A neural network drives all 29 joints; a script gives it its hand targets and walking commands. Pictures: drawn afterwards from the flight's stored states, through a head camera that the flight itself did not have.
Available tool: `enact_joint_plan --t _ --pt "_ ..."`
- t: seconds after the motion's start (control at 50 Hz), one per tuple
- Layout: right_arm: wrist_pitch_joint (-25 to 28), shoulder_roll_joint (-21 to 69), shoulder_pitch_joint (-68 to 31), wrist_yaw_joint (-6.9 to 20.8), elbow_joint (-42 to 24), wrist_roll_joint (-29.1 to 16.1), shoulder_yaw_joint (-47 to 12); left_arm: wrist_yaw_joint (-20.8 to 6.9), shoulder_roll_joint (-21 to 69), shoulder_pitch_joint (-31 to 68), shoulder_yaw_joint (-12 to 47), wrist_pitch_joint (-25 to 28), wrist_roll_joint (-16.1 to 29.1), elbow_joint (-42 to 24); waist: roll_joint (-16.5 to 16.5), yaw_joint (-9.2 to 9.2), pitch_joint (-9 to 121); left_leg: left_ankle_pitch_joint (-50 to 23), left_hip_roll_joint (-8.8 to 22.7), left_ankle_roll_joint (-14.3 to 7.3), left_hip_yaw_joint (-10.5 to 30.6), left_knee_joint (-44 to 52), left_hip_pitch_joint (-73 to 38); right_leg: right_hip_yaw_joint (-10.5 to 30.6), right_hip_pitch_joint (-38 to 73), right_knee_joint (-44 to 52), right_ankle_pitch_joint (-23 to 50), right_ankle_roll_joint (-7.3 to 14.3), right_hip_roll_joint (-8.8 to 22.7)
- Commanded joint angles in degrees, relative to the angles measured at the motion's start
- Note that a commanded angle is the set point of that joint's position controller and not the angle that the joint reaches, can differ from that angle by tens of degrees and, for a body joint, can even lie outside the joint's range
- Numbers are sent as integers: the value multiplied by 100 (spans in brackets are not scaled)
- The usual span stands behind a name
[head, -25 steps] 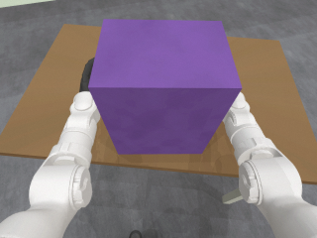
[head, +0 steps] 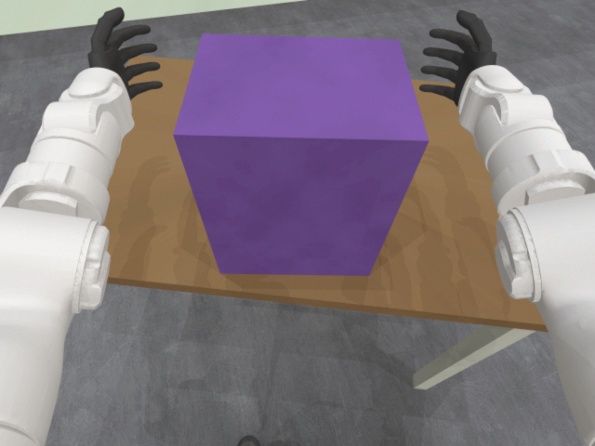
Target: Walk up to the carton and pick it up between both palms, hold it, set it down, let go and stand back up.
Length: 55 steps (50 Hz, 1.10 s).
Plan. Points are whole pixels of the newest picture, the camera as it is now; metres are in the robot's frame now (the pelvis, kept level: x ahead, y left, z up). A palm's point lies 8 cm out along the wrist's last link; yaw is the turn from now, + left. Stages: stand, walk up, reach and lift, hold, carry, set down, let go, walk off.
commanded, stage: set down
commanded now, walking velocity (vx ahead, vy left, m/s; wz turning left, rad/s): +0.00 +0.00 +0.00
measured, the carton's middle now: (297, 172) +0.46 +0.04 +0.08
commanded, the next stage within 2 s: none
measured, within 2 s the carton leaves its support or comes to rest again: neither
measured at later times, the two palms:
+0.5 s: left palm (91, 80) +0.44 +0.26 +0.23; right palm (480, 76) +0.49 -0.16 +0.23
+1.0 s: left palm (108, 138) +0.40 +0.25 +0.18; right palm (503, 122) +0.44 -0.18 +0.21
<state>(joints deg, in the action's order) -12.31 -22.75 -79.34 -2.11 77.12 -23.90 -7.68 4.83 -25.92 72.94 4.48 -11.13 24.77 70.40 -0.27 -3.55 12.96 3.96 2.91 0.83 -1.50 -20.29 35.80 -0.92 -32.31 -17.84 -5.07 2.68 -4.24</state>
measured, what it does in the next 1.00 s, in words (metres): stands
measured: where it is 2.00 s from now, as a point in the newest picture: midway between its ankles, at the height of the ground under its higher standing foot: outside the picture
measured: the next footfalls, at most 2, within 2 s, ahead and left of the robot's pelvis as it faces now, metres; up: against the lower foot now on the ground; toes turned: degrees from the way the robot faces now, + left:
none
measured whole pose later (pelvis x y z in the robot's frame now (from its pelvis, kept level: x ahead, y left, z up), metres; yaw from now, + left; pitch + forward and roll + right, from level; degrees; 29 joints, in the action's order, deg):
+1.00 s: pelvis -0.01 +0.00 +0.01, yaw +1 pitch +6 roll -1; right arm -27.6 -22.0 -56.3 -2.4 42.2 -21.1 2.1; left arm 3.1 -23.3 47.5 -7.1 -35.2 15.0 27.1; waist -2.7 0.2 2.1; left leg 1.9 2.3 1.0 0.0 -15.1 19.0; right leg -1.5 -15.0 -12.3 -3.2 3.3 -4.0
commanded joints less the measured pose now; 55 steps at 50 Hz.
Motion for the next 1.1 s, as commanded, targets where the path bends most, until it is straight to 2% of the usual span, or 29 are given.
enact_joint_plan --t 0.0,0.08,0.16,0.22,0.3,0.36,0.4,0.46,0.52,0.6,0.66,0.7,0.76,0.8,0.86,0.92,0.98,1.04,1.08 --pt "54 -922 -2670 -134 -788 -218 -32 -104 -1357 2765 -293 109 -113 -858 -155 -70 3959 -590 -102 -284 -32 -17 -1383 307 2635 -236 1533 -710 616" --pt "-96 -1003 -2628 -227 -1268 -356 -58 -191 -1423 2660 -476 -45 -199 -1476 -88 -42 4222 -1239 -148 -290 32 30 -1482 351 3142 -352 2536 -672 569" --pt "-323 -1165 -2497 -302 -1884 -341 109 -257 -1376 2402 -625 -375 -255 -2219 51 44 4421 -1926 -166 -175 133 -11 -2071 310 3112 -219 3037 -584 472" --pt "-514 -1363 -2334 -334 -2399 -270 364 -247 -1298 2211 -688 -718 -296 -3011 285 134 4655 -2571 -157 8 228 -167 -2917 213 2712 20 3094 -454 354" --pt "-820 -1693 -1985 -310 -3090 -147 819 -132 -1115 1880 -742 -1357 -390 -4419 711 259 4987 -3579 -107 316 365 -462 -4367 30 1833 480 2858 -183 165" --pt "-1070 -1922 -1361 -239 -3398 -99 1055 -53 -882 1202 -799 -1953 -563 -5314 940 326 4816 -4175 -46 509 449 -588 -5136 -42 1507 825 2637 26 81" --pt "-1184 -1989 -685 -181 -3475 -73 1121 -74 -680 444 -909 -2304 -780 -5622 914 348 4362 -4280 -28 563 474 -547 -5248 -17 1733 993 2613 101 89" --pt "-1214 -1977 218 -137 -3792 -6 1224 -212 -536 -652 -1266 -2598 -1177 -5917 582 334 3493 -3820 -89 485 451 -294 -4718 66 2717 1019 2878 72 140" --pt "-1165 -1837 256 -133 -4464 44 1362 -274 -710 -779 -1595 -2612 -1317 -6249 169 273 2806 -2704 -190 246 362 122 -3772 104 3468 822 2785 -84 180" --pt "-1160 -1591 -503 54 -4791 -10 1388 -57 -948 162 -1458 -2319 -812 -6163 -21 175 2128 -849 -159 -37 180 476 -3052 82 2913 690 1215 -210 222" --pt "-1168 -1582 -902 260 -4701 -29 1343 193 -1040 718 -1150 -2080 -344 -6016 -29 137 2186 -45 -75 -141 105 453 -3044 54 2401 581 272 -232 251" --pt "-1186 -1599 -1100 339 -4621 -36 1258 302 -1083 892 -991 -1988 -136 -5874 -5 119 2498 68 -62 -192 77 355 -3063 79 2259 481 51 -259 280" --pt "-1257 -1572 -1170 326 -4413 -29 1102 321 -1092 792 -889 -2012 -30 -5383 -21 115 2952 -24 -90 -269 65 225 -2878 175 2454 364 134 -325 373" --pt "-1331 -1536 -941 246 -4113 19 1062 228 -1068 523 -941 -2123 -140 -4938 -20 161 3023 -72 -124 -300 76 231 -2668 269 2798 334 348 -356 463" --pt "-1404 -1459 -295 79 -3762 160 1125 11 -1030 -32 -1222 -2279 -565 -4523 -6 244 2841 -96 -182 -316 104 374 -2421 403 3420 360 687 -361 584" --pt "-1377 -1343 474 -82 -4036 337 1321 -197 -989 -586 -1617 -2280 -1102 -4967 72 298 2597 -314 -231 -302 131 582 -2502 454 3963 408 1204 -323 576" --pt "-1283 -1133 1057 -188 -4877 427 1486 -324 -860 -1040 -1860 -2156 -1424 -6011 192 308 2319 -554 -257 -267 107 743 -2715 390 4214 475 1622 -251 471" --pt "-1239 -935 1317 -191 -5611 375 1492 -324 -663 -1283 -1756 -2079 -1342 -6799 320 284 1871 -421 -232 -218 25 747 -2843 277 3814 574 1251 -131 368" --pt "-1248 -857 1420 -128 -5783 321 1463 -266 -503 -1377 -1529 -2119 -1129 -6925 409 294 1488 -50 -178 -175 -17 684 -2847 214 3297 642 612 -36 338"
